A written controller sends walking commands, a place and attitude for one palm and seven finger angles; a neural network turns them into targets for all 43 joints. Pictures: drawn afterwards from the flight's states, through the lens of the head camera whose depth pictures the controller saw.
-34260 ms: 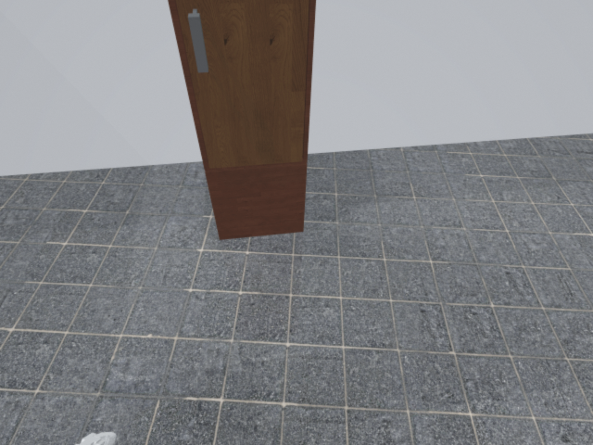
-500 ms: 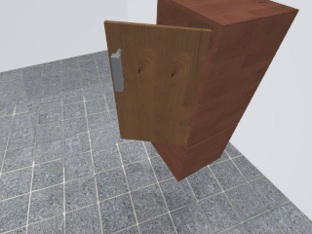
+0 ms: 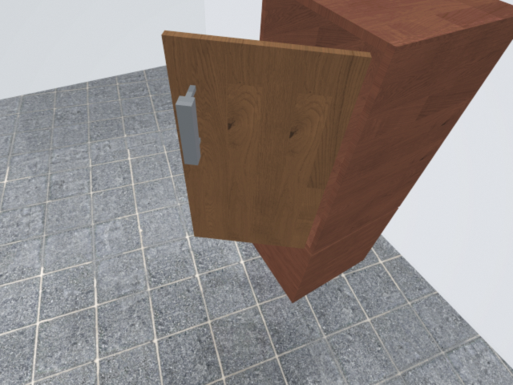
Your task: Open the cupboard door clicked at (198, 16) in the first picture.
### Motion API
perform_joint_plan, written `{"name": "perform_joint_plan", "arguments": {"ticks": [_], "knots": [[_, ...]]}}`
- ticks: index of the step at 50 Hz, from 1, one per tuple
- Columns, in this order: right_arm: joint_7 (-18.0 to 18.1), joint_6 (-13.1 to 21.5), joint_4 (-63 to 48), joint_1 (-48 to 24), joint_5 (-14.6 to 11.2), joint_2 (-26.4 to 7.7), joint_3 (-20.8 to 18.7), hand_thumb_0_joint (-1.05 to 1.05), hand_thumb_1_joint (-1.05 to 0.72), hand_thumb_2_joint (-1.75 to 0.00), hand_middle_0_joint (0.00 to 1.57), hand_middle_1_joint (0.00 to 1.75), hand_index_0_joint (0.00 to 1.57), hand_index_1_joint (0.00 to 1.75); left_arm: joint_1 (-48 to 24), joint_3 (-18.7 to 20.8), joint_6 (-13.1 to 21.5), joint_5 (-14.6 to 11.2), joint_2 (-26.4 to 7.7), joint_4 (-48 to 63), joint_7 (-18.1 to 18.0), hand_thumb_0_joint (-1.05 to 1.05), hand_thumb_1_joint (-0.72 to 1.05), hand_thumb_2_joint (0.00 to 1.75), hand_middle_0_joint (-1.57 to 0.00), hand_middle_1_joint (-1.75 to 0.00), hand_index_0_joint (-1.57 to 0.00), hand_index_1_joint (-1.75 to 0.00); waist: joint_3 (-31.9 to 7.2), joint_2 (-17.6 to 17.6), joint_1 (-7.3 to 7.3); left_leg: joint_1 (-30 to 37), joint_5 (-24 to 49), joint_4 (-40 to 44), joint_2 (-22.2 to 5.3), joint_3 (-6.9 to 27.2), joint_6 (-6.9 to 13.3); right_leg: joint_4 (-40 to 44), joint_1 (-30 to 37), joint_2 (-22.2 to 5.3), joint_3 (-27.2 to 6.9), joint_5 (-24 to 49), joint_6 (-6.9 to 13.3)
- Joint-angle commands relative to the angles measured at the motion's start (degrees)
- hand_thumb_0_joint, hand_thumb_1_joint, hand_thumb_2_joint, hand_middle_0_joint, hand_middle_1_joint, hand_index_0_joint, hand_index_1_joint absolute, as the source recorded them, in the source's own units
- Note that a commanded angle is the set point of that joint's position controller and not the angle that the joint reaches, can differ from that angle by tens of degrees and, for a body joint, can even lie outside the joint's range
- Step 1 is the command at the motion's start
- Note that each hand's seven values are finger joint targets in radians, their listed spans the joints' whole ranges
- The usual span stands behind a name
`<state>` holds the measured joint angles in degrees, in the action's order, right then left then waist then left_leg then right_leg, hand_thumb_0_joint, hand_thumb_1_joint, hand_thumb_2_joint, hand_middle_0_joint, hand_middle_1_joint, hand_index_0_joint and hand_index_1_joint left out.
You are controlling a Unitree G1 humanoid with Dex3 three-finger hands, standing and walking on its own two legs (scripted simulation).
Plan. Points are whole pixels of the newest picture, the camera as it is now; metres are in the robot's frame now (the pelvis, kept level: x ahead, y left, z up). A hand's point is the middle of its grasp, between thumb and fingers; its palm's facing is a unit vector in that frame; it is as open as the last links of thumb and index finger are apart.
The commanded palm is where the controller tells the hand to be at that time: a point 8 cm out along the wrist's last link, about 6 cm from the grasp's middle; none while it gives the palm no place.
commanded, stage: come to a stop and stand still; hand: left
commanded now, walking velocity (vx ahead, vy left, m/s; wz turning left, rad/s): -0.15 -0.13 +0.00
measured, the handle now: (192, 125) +0.53 +0.17 +0.10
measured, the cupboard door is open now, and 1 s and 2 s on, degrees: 54 54 54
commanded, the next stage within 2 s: look again from close up in 0.78 s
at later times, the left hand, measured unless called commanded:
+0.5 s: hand out of the picture -0.01 +0.15 -0.17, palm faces +0.05 -0.98 -0.19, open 7.2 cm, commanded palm none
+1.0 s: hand out of the picture -0.11 +0.14 -0.18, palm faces +0.04 -0.99 -0.15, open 7.3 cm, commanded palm none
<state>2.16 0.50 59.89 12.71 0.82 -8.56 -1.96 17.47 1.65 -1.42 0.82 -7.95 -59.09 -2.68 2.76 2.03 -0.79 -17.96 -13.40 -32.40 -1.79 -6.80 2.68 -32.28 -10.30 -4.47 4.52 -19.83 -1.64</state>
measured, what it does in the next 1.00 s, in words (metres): steps on the spot: right foot, then left foot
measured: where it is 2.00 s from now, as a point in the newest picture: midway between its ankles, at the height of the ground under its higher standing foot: outside the picture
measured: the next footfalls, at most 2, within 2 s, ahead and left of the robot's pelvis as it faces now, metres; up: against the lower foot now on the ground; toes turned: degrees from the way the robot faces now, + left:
right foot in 0.24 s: +0.01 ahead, -0.15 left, +0.00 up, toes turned -4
left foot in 0.42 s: +0.02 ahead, +0.09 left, +0.00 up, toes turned +2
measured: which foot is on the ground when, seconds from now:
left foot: down 0.00-0.24, up 0.26-0.40, down 0.42-1.00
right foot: up 0.00-0.22, down 0.24-1.00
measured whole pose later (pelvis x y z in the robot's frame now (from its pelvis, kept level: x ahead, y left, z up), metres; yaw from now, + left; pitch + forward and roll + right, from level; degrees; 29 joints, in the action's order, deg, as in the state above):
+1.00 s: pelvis -0.06 -0.01 +0.00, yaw +0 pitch -1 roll -2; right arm 0.6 -0.4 60.4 19.2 1.3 -7.5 -0.8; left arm 22.6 -0.3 0.2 1.2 -6.0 -63.6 -2.4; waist 0.8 -1.2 0.9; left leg -18.6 -14.1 -33.8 -0.8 -2.7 1.9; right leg -30.5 -15.8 -2.1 5.2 -13.8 -0.3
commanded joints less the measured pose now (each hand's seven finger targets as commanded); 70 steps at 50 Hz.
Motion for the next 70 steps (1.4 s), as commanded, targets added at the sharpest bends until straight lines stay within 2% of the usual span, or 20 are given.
{"name": "perform_joint_plan", "arguments": {"ticks": [1,4,9,10,11,12,15,19,21,22,25,40,43,44,45,46,48,52,56,70], "knots": [[0.94,0.12,-2.35,5.18,0.11,-10.81,-2.84,0.00,-0.90,-0.90,0.20,0.30,0.20,0.30,5.47,1.32,-0.26,0.29,-4.89,3.21,0.14,0.00,0.90,0.90,-0.20,-0.30,-0.20,-0.30,-7.32,-11.67,1.51,16.19,47.99,10.10,-17.51,15.83,8.02,-10.38,-9.49,1.68,-1.97,-7.70,0.76],[1.30,-0.35,-3.01,3.52,0.51,-11.80,-3.52,0.00,-0.90,-0.90,0.20,0.30,0.20,0.30,3.31,1.70,-0.60,0.61,-4.28,4.98,0.60,0.00,0.90,0.90,-0.20,-0.30,-0.20,-0.30,-8.43,-10.33,2.03,16.50,46.82,8.83,-19.17,14.69,10.05,-16.37,-12.81,2.06,-4.14,-9.94,0.84],[0.31,-1.11,-4.41,-1.40,0.36,-10.38,-3.34,0.00,-0.90,-0.90,0.20,0.30,0.20,0.30,7.96,1.93,-0.47,0.76,-4.07,4.42,1.02,0.00,0.90,0.90,-0.20,-0.30,-0.20,-0.30,-7.33,-7.80,-1.30,2.25,18.76,7.42,-13.61,9.51,4.32,2.50,1.50,2.33,-1.31,5.36,0.95],[-0.12,-1.44,-4.70,-1.61,0.03,-8.30,-3.07,0.00,-0.90,-0.90,0.20,0.30,0.20,0.30,8.62,2.08,-0.24,1.12,-5.70,4.45,0.86,0.00,0.90,0.90,-0.20,-0.30,-0.20,-0.30,-4.80,-2.22,-1.68,-2.71,5.43,4.34,-9.30,7.48,1.40,10.35,3.25,0.18,-4.37,9.08,1.37],[-0.61,-2.00,-5.70,-0.82,-0.38,-4.57,-2.46,0.00,-0.90,-0.90,0.20,0.30,0.20,0.30,5.91,2.16,0.23,1.50,-9.46,5.37,0.61,0.00,0.90,0.90,-0.20,-0.30,-0.20,-0.30,-1.38,9.70,0.00,-7.30,-8.39,-1.16,-2.31,2.47,-2.59,16.72,-0.43,-9.04,-15.57,6.68,5.20],[-1.11,-2.78,-6.25,-1.54,-0.18,-3.62,-2.18,0.00,-0.90,-0.90,0.20,0.30,0.20,0.30,2.18,2.11,0.36,1.21,-11.70,6.82,0.52,0.00,0.90,0.90,-0.20,-0.30,-0.20,-0.30,0.10,11.32,0.17,-4.39,-13.38,-8.11,-0.42,2.82,-3.47,20.80,-8.65,-15.11,-18.49,0.74,9.80],[-1.45,-3.14,-4.48,-1.36,0.07,-4.27,-2.13,0.00,-0.90,-0.90,0.20,0.30,0.20,0.30,-4.32,1.78,1.01,1.10,-9.74,7.42,0.34,0.00,0.90,0.90,-0.20,-0.30,-0.20,-0.30,2.98,8.88,2.02,-2.99,-10.28,-18.55,-0.83,6.12,-2.70,18.80,-13.24,-10.45,-13.50,5.43,11.21],[-1.13,-1.82,-1.48,3.90,-0.06,-2.72,-0.90,0.00,-0.90,-0.90,0.20,0.30,0.20,0.30,-2.46,1.59,1.09,0.44,-9.54,5.53,0.56,0.00,0.90,0.90,-0.20,-0.30,-0.20,-0.30,-0.88,4.18,2.33,4.93,-1.39,2.67,-0.74,4.08,-3.41,10.93,-6.99,-7.16,-8.64,11.71,8.42],[-0.77,-0.53,-1.04,3.03,0.24,-5.37,-0.39,0.00,-0.90,-0.90,0.20,0.30,0.20,0.30,0.55,0.84,1.02,-0.26,-6.65,4.23,0.96,0.00,0.90,0.90,-0.20,-0.30,-0.20,-0.30,-0.95,-5.66,0.09,5.73,8.21,11.89,-6.70,12.48,-0.92,8.24,-6.64,-1.47,-5.81,7.14,3.45],[-0.68,-0.39,-1.26,1.57,0.23,-6.93,-0.39,0.00,-0.90,-0.90,0.20,0.30,0.20,0.30,1.32,0.68,1.04,-0.05,-5.99,3.84,1.06,0.00,0.90,0.90,-0.20,-0.30,-0.20,-0.30,-0.55,-4.47,-1.08,0.93,3.96,13.34,-8.69,14.22,0.00,9.93,-1.91,-0.45,-5.01,5.43,2.19],[-0.76,0.09,0.60,0.94,0.10,-5.77,0.05,0.00,-0.90,-0.90,0.20,0.30,0.20,0.30,1.98,0.51,1.15,0.08,-5.78,0.81,0.92,0.00,0.90,0.90,-0.20,-0.30,-0.20,-0.30,-0.57,-8.57,-1.33,-2.32,-2.42,17.00,-6.48,13.41,-0.57,9.38,3.37,-0.54,-4.11,8.58,1.85],[-0.62,-0.57,3.32,8.45,0.21,-3.05,0.27,0.00,-0.90,-0.90,0.20,0.30,0.20,0.30,6.93,0.21,1.88,0.42,-3.56,-2.73,0.58,0.00,0.90,0.90,-0.20,-0.30,-0.20,-0.30,3.41,-2.01,0.85,0.28,-8.00,15.27,-3.24,9.50,-1.47,15.65,-4.99,-1.56,-6.58,-1.82,2.46],[-0.58,-0.48,3.29,8.57,0.13,-2.70,0.24,0.00,-0.90,-0.90,0.20,0.30,0.20,0.30,8.27,0.13,1.95,0.52,-3.04,-3.13,0.52,0.00,0.90,0.90,-0.20,-0.30,-0.20,-0.30,3.75,-1.87,0.55,-0.32,-8.37,15.36,-3.30,9.83,-1.29,15.16,-4.91,-1.48,-6.37,-1.13,2.43],[-1.37,0.21,-1.19,0.58,-0.03,-5.17,0.57,0.00,-0.90,-0.90,0.20,0.30,0.20,0.30,10.51,-1.19,2.93,1.17,-5.40,-4.57,-1.34,0.00,0.90,0.90,-0.20,-0.30,-0.20,-0.30,6.97,-4.08,-2.20,-2.32,-5.98,2.61,-2.11,4.92,-3.96,14.84,-7.47,-3.72,-7.40,3.95,2.88],[-1.74,-0.63,-2.48,5.44,0.07,-2.38,0.62,0.00,-0.90,-0.90,0.20,0.30,0.20,0.30,6.30,-0.57,3.17,0.72,-8.35,-1.66,-0.76,0.00,0.90,0.90,-0.20,-0.30,-0.20,-0.30,1.25,-2.16,2.48,1.57,-8.70,-0.25,0.27,5.49,-3.36,17.48,-11.83,-6.54,-11.38,-14.42,4.96],[-1.93,-0.68,-2.15,9.48,0.26,-2.74,0.49,0.00,-0.90,-0.90,0.20,0.30,0.20,0.30,3.85,0.05,3.22,0.66,-8.90,-0.09,-0.53,0.00,0.90,0.90,-0.20,-0.30,-0.20,-0.30,-1.05,-1.17,4.00,4.41,-7.35,-2.14,0.09,5.15,-2.53,16.33,-15.53,-6.64,-10.22,-17.78,5.76],[-1.99,0.14,-2.39,11.92,0.45,-1.94,0.78,0.00,-0.90,-0.90,0.20,0.30,0.20,0.30,2.87,-0.12,3.57,0.51,-6.85,0.50,-0.17,0.00,0.90,0.90,-0.20,-0.30,-0.20,-0.30,-1.92,-4.98,4.21,5.40,-4.48,3.29,-0.95,7.60,-1.94,10.58,-15.08,-3.94,-6.50,-10.18,5.58],[-1.23,0.86,-4.72,6.94,0.28,-5.24,0.35,0.00,-0.90,-0.90,0.20,0.30,0.20,0.30,7.51,-0.52,2.63,0.92,-3.39,-0.46,0.35,0.00,0.90,0.90,-0.20,-0.30,-0.20,-0.30,3.98,-8.62,-0.12,-11.17,-20.03,18.25,-5.66,17.41,1.55,2.63,-3.01,1.70,-1.10,-0.55,3.57],[-1.28,1.03,-3.89,6.60,0.16,-5.84,0.58,0.00,-0.90,-0.90,0.20,0.30,0.20,0.30,7.22,-0.85,2.95,0.61,-3.62,-0.57,0.54,0.00,0.90,0.90,-0.20,-0.30,-0.20,-0.30,4.28,-1.15,-0.05,-7.58,-14.91,16.47,-3.81,14.44,0.72,6.42,-3.78,-0.05,-4.21,0.31,3.61],[-1.08,2.09,0.01,5.47,-0.06,-6.59,1.57,0.00,-0.90,-0.90,0.20,0.30,0.20,0.30,2.72,-0.69,3.30,0.11,-6.96,-0.25,0.53,0.00,0.90,0.90,-0.20,-0.30,-0.20,-0.30,-0.45,-1.17,0.59,3.33,6.21,12.61,-3.32,9.84,-0.37,9.03,-0.88,-2.26,-5.15,10.92,3.02]]}}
